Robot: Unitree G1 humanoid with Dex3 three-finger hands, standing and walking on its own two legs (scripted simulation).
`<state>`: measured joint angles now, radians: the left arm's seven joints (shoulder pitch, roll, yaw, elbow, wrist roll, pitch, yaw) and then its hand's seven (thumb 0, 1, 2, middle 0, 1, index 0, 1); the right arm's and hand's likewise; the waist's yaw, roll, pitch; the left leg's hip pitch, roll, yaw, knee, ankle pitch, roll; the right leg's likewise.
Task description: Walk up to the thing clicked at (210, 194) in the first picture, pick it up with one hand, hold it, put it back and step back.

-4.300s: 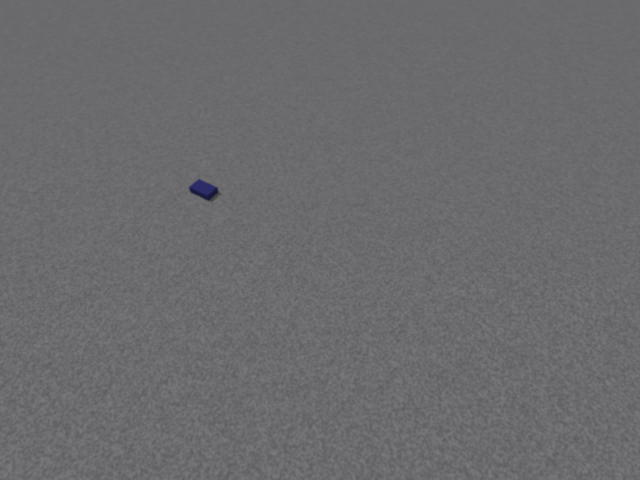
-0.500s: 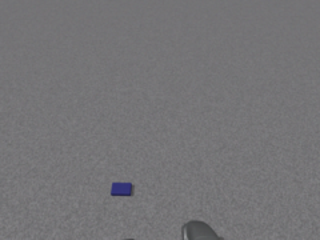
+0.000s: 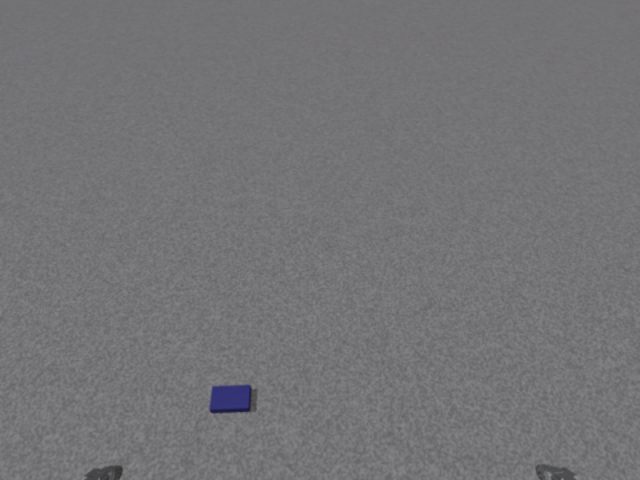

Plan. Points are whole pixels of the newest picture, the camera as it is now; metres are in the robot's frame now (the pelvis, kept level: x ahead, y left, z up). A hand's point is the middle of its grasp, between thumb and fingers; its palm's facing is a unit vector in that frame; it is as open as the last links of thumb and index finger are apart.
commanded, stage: walk up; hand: left
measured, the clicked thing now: (231, 398) +0.48 +0.25 -0.74
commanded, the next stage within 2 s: stand in 1.20 s
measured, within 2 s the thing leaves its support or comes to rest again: neither
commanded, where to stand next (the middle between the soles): +0.10 -0.01 m, yaw +1 degrees
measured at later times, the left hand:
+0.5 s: hand out of the picture +0.10 +0.23 -0.13, palm faces -0.03 -0.94 -0.33, open 7.4 cm
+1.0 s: hand out of the picture +0.14 +0.24 -0.13, palm faces -0.06 -0.94 -0.33, open 7.4 cm
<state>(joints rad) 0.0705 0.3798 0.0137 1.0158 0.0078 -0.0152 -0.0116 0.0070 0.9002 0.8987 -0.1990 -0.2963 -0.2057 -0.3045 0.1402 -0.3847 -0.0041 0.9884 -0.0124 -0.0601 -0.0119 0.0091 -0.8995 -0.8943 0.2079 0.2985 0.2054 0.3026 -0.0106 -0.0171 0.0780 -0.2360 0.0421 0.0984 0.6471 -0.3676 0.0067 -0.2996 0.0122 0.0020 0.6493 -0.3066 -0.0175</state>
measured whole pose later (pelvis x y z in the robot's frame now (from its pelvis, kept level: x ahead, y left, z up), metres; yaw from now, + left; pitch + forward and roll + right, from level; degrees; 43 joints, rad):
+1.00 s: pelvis +0.02 -0.01 +0.02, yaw -3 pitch -2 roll +0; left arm 0.06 0.34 0.02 1.13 0.01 0.00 -0.01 0.01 0.90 0.90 -0.20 -0.30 -0.20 -0.30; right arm 0.10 -0.35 -0.03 1.11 -0.02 -0.03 -0.01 0.01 -0.90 -0.89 0.21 0.30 0.20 0.30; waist -0.01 -0.01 0.05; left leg -0.05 0.04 0.14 0.35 -0.25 -0.01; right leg -0.15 0.03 0.04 0.40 -0.20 -0.02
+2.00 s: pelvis +0.01 -0.01 +0.03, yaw +0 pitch -2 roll +0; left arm 0.10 0.34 -0.01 1.15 0.00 -0.01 0.00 0.01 0.90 0.90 -0.20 -0.30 -0.21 -0.30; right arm 0.12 -0.35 -0.01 1.16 -0.02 -0.01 0.00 0.01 -0.90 -0.89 0.20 0.30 0.20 0.30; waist -0.01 0.01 0.05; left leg -0.05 0.04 0.09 0.28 -0.18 -0.02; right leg -0.13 0.02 -0.01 0.31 -0.15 -0.03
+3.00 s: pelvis +0.02 -0.01 +0.03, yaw +1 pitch -2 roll +0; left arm 0.10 0.34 -0.01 1.15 0.01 -0.01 0.00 0.01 0.90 0.90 -0.20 -0.30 -0.21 -0.30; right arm 0.12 -0.35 0.00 1.14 -0.02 -0.01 0.00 0.01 -0.90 -0.89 0.20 0.30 0.20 0.30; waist 0.00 0.01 0.04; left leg -0.05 0.04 0.08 0.28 -0.19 -0.02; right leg -0.12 0.02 -0.02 0.31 -0.16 -0.03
